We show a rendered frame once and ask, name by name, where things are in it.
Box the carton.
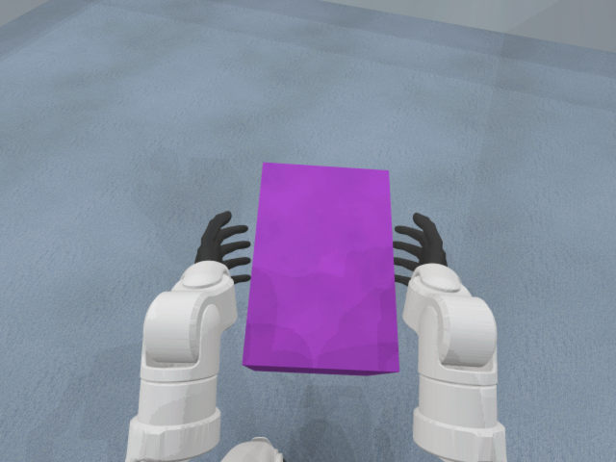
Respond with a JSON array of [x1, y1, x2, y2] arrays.
[[242, 163, 399, 376]]

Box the left robot thigh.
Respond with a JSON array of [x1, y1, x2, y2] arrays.
[[220, 441, 283, 462]]

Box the right robot hand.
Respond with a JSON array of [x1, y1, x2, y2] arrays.
[[393, 213, 448, 287]]

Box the left robot shin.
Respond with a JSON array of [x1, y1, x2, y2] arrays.
[[251, 437, 271, 445]]

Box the left robot hand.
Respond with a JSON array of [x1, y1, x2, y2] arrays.
[[194, 211, 251, 284]]

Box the right robot forearm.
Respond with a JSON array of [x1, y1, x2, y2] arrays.
[[402, 264, 507, 462]]

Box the left robot forearm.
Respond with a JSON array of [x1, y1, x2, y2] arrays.
[[125, 261, 238, 462]]

